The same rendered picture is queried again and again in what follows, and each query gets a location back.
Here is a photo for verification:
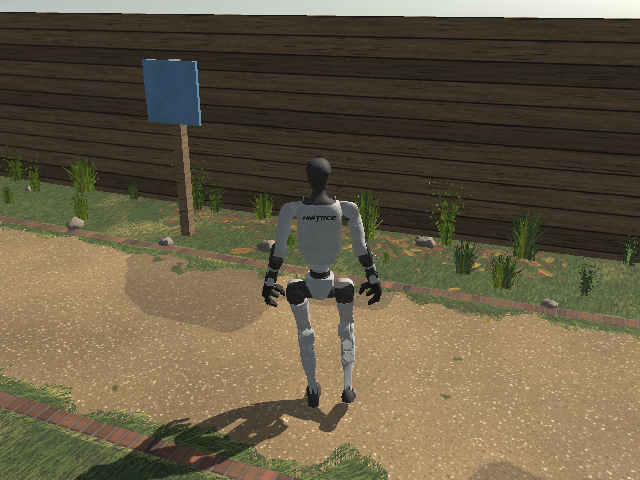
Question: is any robot foot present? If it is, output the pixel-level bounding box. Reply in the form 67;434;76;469
341;387;356;403
307;382;321;408

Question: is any right robot forearm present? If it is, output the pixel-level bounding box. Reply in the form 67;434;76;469
358;240;379;284

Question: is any robot left hand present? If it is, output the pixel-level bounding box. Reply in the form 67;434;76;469
262;283;285;307

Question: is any left robot forearm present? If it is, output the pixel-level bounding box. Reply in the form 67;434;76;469
264;243;283;286

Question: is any right robot foot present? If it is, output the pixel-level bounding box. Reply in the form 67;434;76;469
341;387;356;403

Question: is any robot right hand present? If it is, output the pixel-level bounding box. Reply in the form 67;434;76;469
359;280;382;305

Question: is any right robot upper arm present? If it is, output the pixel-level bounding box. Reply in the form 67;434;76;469
340;201;368;256

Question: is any left robot foot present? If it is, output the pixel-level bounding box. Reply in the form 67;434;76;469
307;382;321;408

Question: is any left robot upper arm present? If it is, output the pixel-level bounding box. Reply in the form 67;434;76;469
273;201;299;258

